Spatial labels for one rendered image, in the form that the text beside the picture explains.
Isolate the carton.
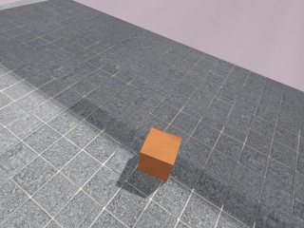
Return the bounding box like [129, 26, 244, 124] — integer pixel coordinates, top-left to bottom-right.
[138, 127, 182, 181]

